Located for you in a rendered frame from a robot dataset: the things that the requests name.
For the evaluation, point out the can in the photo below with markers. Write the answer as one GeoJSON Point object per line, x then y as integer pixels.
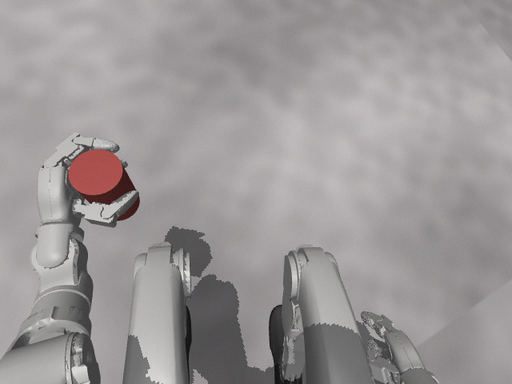
{"type": "Point", "coordinates": [99, 176]}

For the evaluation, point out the left robot arm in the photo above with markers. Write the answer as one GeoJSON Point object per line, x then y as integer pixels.
{"type": "Point", "coordinates": [53, 345]}

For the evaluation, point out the right robot arm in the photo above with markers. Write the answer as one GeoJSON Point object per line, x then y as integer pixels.
{"type": "Point", "coordinates": [418, 376]}

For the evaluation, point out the right robot foot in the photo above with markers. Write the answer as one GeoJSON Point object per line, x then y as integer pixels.
{"type": "Point", "coordinates": [276, 336]}

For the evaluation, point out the left robot hand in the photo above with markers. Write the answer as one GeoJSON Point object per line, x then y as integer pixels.
{"type": "Point", "coordinates": [58, 201]}

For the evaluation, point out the right robot hand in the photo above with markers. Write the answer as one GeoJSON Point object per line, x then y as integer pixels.
{"type": "Point", "coordinates": [390, 359]}

